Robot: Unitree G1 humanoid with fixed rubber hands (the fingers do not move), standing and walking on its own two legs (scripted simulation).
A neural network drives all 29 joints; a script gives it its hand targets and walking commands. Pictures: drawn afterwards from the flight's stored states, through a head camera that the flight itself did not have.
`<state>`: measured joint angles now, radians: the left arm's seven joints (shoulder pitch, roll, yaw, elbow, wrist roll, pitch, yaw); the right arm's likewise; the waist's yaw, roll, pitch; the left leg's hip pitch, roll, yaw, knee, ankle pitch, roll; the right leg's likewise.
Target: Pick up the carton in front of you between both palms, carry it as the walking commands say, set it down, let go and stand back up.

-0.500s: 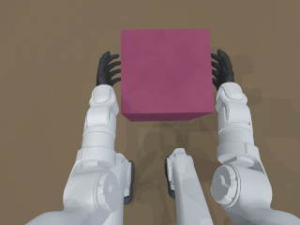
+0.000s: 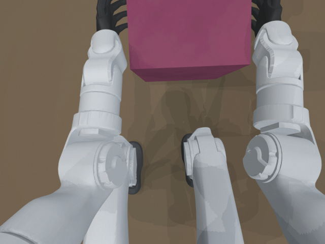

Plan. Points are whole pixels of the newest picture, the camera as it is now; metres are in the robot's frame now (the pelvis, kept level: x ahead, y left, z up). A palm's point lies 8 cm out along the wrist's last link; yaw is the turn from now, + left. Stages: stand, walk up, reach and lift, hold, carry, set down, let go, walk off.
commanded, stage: set down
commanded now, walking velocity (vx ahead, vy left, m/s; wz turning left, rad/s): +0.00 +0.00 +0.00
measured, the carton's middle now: (182, 31) +0.54 -0.10 -0.21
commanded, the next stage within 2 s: none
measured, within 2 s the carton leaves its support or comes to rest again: rests again in 0.74 s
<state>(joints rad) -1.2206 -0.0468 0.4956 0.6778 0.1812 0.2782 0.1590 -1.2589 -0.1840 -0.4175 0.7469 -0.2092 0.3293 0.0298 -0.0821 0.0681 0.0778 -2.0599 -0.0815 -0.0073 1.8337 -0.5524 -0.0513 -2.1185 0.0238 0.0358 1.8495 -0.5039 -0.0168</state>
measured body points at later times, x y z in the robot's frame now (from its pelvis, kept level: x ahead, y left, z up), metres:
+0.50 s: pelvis +0.00 +0.00 -0.08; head +0.38 -0.07 +0.15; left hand +0.57 +0.04 -0.26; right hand +0.55 -0.27 -0.25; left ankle +0.10 +0.13 -0.43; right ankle +0.10 -0.11 -0.44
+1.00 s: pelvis -0.01 +0.01 -0.10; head +0.36 -0.06 +0.13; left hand +0.57 +0.04 -0.27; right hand +0.54 -0.27 -0.26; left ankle +0.10 +0.13 -0.44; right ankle +0.10 -0.11 -0.44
